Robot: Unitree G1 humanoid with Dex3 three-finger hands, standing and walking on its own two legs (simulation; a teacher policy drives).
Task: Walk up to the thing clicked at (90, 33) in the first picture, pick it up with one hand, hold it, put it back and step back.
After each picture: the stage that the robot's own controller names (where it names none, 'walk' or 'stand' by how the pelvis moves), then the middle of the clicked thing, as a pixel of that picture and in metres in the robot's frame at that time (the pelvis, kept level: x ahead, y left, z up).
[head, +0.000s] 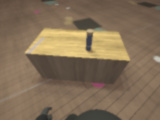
stand; (89, 41) +0.82 +0.07 -0.04
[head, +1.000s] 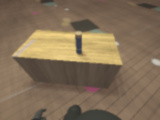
walk; (78, 43) +0.73 +0.18 -0.02
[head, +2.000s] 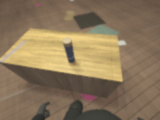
walk; (69, 51) +0.53 +0.24 -0.01
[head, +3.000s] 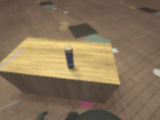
stand; (69, 58) +0.53 +0.22 -0.02
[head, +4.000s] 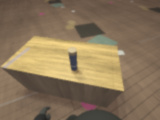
stand; (73, 60) +0.51 +0.20 -0.04
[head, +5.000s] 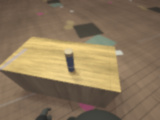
stand; (70, 61) +0.50 +0.22 -0.04
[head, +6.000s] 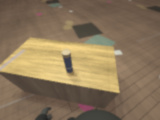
stand; (68, 62) +0.49 +0.23 -0.04
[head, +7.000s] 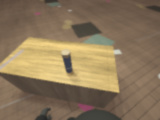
stand; (67, 62) +0.48 +0.23 -0.04
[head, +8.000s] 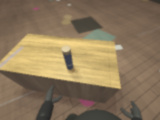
rise first; (68, 59) +0.49 +0.23 -0.04
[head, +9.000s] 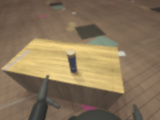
go down; (72, 62) +0.49 +0.21 -0.04
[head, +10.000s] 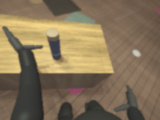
go down; (55, 46) +0.52 +0.20 +0.02
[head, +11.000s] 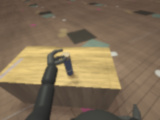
go down; (68, 64) +0.50 +0.22 -0.02
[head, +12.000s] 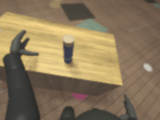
go down; (68, 51) +0.49 +0.17 +0.01
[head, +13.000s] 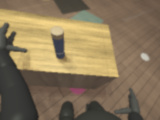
go down; (59, 45) +0.51 +0.19 +0.03
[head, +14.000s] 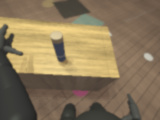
go down; (59, 48) +0.50 +0.20 +0.03
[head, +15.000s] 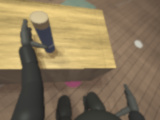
close in; (45, 36) +0.52 +0.21 +0.07
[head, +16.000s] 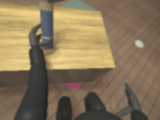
close; (47, 28) +0.60 +0.20 +0.07
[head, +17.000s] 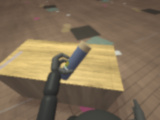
lift; (74, 61) +0.35 +0.12 +0.17
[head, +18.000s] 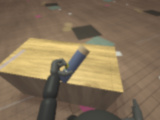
hold; (73, 64) +0.35 +0.13 +0.13
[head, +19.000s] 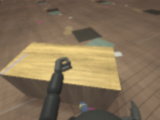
hold; (85, 111) +0.20 +0.04 -0.27
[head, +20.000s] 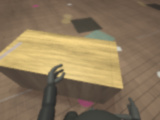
go down; (85, 115) +0.18 -0.02 -0.71
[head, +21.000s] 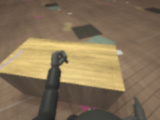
crouch; (85, 115) +0.23 +0.03 -0.70
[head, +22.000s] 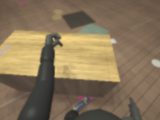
lower; (81, 104) +0.26 +0.04 -0.71
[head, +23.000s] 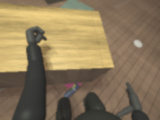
lower; (70, 91) +0.27 +0.05 -0.63
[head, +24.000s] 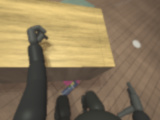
lower; (68, 89) +0.28 +0.04 -0.62
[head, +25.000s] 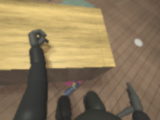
lower; (70, 89) +0.28 +0.04 -0.63
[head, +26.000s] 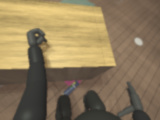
lower; (70, 89) +0.28 +0.04 -0.62
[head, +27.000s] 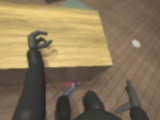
open; (69, 90) +0.29 +0.05 -0.62
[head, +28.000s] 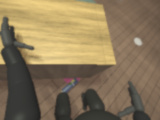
rise; (69, 86) +0.29 +0.04 -0.62
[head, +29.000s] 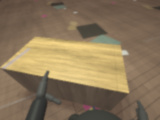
sink last; (86, 114) +0.24 +0.03 -0.70
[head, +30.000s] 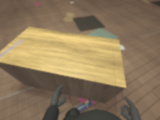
stand; (82, 106) +0.26 +0.04 -0.69
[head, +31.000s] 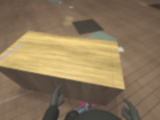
stand; (82, 110) +0.25 +0.05 -0.68
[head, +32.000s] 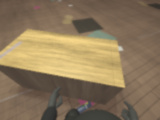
stand; (82, 108) +0.26 +0.04 -0.68
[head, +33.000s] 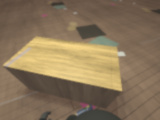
stand; (83, 111) +0.27 +0.05 -0.74
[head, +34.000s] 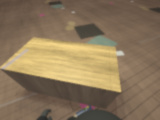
stand; (83, 112) +0.25 +0.06 -0.75
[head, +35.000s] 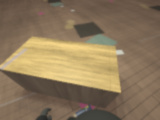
stand; (82, 111) +0.24 +0.06 -0.75
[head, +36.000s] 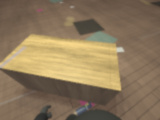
walk; (82, 109) +0.24 +0.06 -0.74
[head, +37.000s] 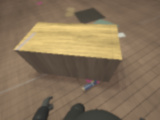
walk; (89, 85) +0.50 +0.04 -0.73
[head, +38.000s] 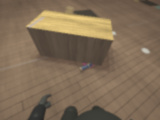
walk; (85, 66) +0.90 +0.01 -0.73
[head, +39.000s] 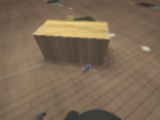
stand; (87, 67) +1.00 +0.07 -0.73
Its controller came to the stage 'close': yes
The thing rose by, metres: 0.16
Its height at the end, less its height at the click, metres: -0.71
